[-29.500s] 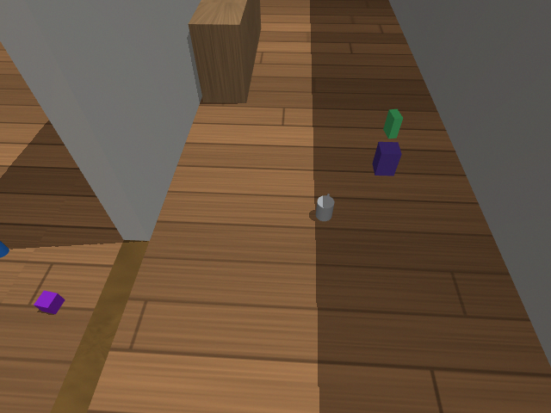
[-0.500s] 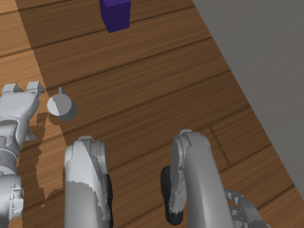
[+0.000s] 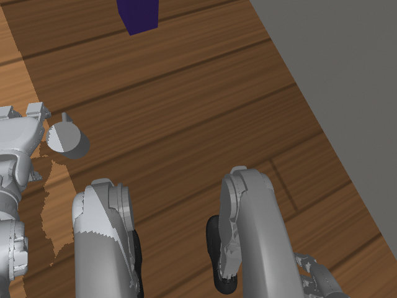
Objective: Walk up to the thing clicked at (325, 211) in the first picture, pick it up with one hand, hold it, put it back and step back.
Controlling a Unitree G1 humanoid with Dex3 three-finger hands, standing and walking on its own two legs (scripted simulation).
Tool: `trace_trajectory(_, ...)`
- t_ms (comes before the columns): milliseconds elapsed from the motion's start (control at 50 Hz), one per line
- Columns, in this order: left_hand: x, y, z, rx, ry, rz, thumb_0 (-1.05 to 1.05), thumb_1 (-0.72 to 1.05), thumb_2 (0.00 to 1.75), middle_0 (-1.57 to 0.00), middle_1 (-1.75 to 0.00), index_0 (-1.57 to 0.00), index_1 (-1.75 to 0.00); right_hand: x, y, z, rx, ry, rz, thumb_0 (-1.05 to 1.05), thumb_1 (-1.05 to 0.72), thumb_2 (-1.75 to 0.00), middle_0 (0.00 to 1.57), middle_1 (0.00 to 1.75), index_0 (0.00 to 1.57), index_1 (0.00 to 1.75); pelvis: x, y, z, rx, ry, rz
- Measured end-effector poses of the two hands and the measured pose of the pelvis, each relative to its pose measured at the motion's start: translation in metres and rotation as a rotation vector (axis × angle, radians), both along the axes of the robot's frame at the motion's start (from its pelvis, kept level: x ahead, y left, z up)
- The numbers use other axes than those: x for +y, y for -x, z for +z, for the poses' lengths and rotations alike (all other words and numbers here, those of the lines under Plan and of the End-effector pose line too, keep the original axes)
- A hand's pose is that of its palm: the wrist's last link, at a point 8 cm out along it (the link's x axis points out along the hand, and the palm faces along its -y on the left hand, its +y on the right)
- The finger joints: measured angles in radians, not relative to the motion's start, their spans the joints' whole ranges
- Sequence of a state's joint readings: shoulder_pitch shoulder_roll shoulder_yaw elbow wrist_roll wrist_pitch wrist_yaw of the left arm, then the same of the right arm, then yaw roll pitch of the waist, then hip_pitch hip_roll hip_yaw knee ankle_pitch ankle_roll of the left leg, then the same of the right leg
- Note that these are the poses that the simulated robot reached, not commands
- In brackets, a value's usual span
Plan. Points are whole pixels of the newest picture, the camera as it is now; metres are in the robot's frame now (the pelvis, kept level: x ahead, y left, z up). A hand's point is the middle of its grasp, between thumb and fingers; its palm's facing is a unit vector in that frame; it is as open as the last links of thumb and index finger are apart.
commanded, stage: rise first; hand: left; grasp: from above
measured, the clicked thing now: (69, 135) +0.46 +0.29 -0.29
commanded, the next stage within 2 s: approach in 0.18 s
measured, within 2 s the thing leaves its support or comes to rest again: neither
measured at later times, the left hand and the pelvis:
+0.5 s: hand (47, 144) +0.41 +0.30 -0.19, palm faces -0.45 -0.06 -0.89, open 14.2 cm; pelvis +0.00 +0.00 -0.01, yaw +0 degrees
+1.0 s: hand (49, 149) +0.40 +0.30 -0.19, palm faces -0.55 -0.11 -0.83, open 14.1 cm; pelvis +0.00 +0.00 -0.01, yaw -1 degrees
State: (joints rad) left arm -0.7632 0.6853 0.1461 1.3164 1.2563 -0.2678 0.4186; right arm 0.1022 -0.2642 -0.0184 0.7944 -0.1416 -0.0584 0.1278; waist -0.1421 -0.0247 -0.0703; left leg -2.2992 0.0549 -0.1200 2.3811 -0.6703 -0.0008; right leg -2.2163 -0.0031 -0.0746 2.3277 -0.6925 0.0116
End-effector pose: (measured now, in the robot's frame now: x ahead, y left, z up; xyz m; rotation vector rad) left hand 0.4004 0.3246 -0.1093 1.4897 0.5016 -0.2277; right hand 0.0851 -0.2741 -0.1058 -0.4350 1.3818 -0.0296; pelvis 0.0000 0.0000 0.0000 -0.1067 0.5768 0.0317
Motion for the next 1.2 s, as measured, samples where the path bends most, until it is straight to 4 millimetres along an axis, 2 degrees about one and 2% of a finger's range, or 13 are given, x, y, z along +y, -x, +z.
trace_trajectory(340,-0.003,-0.004,-0.012,0.000,0.003,-0.011,0.00,-0.54,1.01,-0.09,-1.02,-0.09,-1.02,0.003,0.003,-0.004,0.007,0.000,0.012,0.00,-0.91,-0.91,0.20,0.30,0.20,0.30,0.001,-0.001,-0.007,-0.003,0.007,-0.002)
trace_trajectory(440,-0.010,-0.010,-0.019,0.017,-0.001,-0.038,0.00,-0.55,1.01,-0.08,-1.03,-0.08,-1.03,0.003,0.004,-0.004,0.006,0.002,0.021,0.00,-0.91,-0.90,0.20,0.30,0.20,0.30,0.002,-0.001,-0.009,-0.004,0.007,-0.002)
trace_trajectory(540,-0.031,-0.030,-0.020,-0.031,0.006,-0.077,0.00,-0.55,1.01,-0.08,-1.04,-0.09,-1.03,0.003,0.009,-0.002,0.005,0.012,0.020,0.00,-0.91,-0.90,0.20,0.30,0.20,0.30,0.002,-0.001,-0.012,-0.005,0.007,-0.003)
trace_trajectory(640,-0.051,-0.058,-0.010,-0.092,-0.004,-0.073,0.00,-0.55,1.01,-0.08,-1.04,-0.09,-1.04,0.001,0.020,0.001,0.004,0.018,-0.011,0.00,-0.91,-0.90,0.20,0.30,0.20,0.30,0.001,-0.001,-0.012,0.003,0.009,-0.006)
trace_trajectory(700,-0.056,-0.071,-0.001,-0.092,-0.023,-0.046,0.01,-0.56,1.01,-0.08,-1.04,-0.08,-1.04,0.001,0.029,0.003,0.010,0.008,-0.035,0.00,-0.91,-0.90,0.20,0.30,0.20,0.30,0.001,-0.001,-0.010,0.008,0.008,-0.011)
trace_trajectory(760,-0.056,-0.076,0.005,-0.067,-0.031,-0.003,0.01,-0.56,1.02,-0.08,-1.04,-0.08,-1.04,0.002,0.040,0.004,0.025,-0.009,-0.061,0.00,-0.91,-0.90,0.20,0.30,0.20,0.30,0.001,-0.001,-0.006,0.011,0.007,-0.014)
trace_trajectory(840,-0.049,-0.067,0.003,0.017,-0.030,0.032,0.01,-0.56,1.01,-0.08,-1.05,-0.08,-1.05,0.004,0.053,0.004,0.054,-0.033,-0.086,0.00,-0.91,-0.90,0.20,0.30,0.20,0.30,0.000,0.000,-0.002,0.006,0.006,-0.016)
trace_trajectory(980,-0.025,-0.022,-0.023,0.124,0.028,0.016,0.01,-0.53,0.98,-0.08,-1.06,-0.09,-1.05,0.003,0.056,0.003,0.095,-0.034,-0.049,0.00,-0.91,-0.90,0.20,0.30,0.20,0.30,-0.002,0.003,-0.006,-0.020,0.008,-0.014)
trace_trajectory(1080,-0.019,-0.003,-0.036,0.058,0.052,-0.067,0.01,-0.52,0.97,-0.08,-1.07,-0.10,-1.05,-0.002,0.042,-0.002,0.097,0.002,0.014,0.00,-0.90,-0.90,0.20,0.30,0.20,0.30,-0.001,0.004,-0.016,-0.038,0.012,-0.008)
trace_trajectory(1200,-0.021,-0.007,-0.040,-0.051,0.026,-0.081,0.00,-0.53,0.98,-0.08,-1.04,-0.09,-1.03,-0.004,0.010,-0.006,0.022,0.035,0.071,0.00,-0.90,-0.90,0.20,0.30,0.20,0.30,0.001,0.003,-0.024,-0.039,0.015,-0.003)
